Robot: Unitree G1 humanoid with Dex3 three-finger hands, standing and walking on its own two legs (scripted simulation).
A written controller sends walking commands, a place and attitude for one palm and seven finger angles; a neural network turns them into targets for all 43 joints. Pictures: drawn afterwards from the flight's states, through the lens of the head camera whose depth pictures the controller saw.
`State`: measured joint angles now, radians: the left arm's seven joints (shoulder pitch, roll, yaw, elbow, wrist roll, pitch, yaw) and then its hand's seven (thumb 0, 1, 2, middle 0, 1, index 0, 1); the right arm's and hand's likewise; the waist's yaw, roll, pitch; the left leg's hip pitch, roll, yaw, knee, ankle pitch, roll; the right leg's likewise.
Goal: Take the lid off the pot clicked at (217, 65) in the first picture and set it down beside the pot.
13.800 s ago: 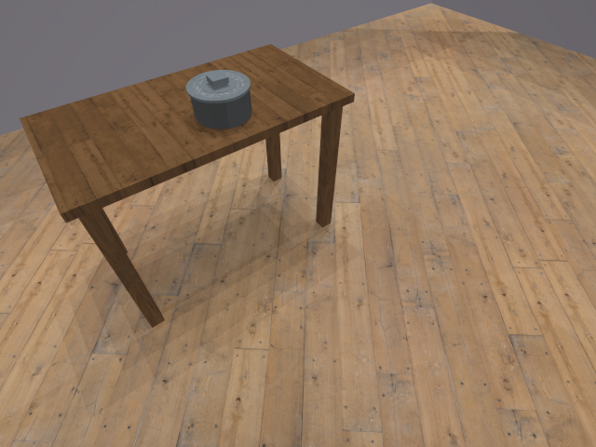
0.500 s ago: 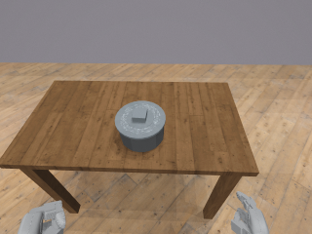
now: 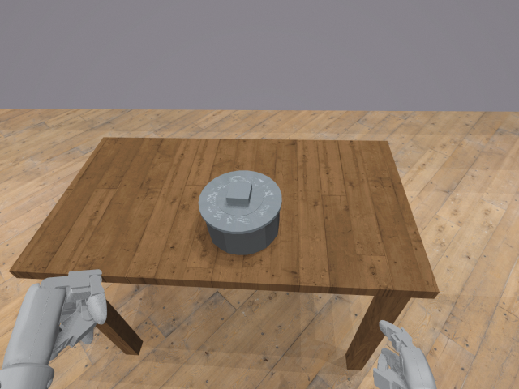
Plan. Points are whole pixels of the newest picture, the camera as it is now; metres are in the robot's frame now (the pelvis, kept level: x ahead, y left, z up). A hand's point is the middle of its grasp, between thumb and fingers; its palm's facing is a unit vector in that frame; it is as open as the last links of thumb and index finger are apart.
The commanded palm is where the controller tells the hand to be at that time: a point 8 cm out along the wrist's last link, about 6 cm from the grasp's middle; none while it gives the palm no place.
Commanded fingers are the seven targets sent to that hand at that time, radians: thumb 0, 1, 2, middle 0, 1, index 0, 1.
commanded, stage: reach forward and open the fingers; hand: left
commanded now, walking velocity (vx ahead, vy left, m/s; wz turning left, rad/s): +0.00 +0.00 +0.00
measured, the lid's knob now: (239, 193) +0.50 +0.12 -0.01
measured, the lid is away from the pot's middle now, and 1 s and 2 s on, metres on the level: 0.00 0.00 0.00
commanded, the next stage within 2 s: move the open hand above the knob in 1.04 s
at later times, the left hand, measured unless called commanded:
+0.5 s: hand (83, 316) +0.18 +0.27 +0.07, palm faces -0.23 -0.12 -0.97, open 4.7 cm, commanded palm +0.18 +0.27 +0.12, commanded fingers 0.00 0.09 1.15 -0.95 -0.47 -0.95 -0.47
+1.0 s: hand (99, 279) +0.24 +0.28 +0.06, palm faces -0.21 -0.09 -0.97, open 9.8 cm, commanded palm +0.23 +0.28 +0.12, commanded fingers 0.00 -0.24 1.30 -0.82 -0.08 -0.82 -0.08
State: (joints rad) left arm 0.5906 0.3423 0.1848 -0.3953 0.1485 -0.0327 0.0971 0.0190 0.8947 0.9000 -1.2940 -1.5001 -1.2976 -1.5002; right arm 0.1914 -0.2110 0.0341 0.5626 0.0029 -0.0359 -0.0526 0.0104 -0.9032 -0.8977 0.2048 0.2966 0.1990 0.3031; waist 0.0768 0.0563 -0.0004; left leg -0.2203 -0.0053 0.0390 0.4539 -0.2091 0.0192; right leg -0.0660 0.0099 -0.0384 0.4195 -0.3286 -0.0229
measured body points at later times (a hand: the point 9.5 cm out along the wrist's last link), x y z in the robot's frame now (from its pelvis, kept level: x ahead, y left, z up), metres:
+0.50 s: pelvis -0.03 +0.01 +0.00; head -0.02 -0.03 +0.45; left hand +0.19 +0.27 +0.12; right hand +0.18 -0.21 -0.10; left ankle +0.02 +0.11 -0.74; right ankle -0.06 -0.10 -0.74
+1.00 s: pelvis -0.04 +0.03 +0.00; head -0.02 +0.00 +0.45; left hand +0.24 +0.28 +0.12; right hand +0.16 -0.19 -0.11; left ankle +0.02 +0.11 -0.74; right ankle -0.06 -0.10 -0.74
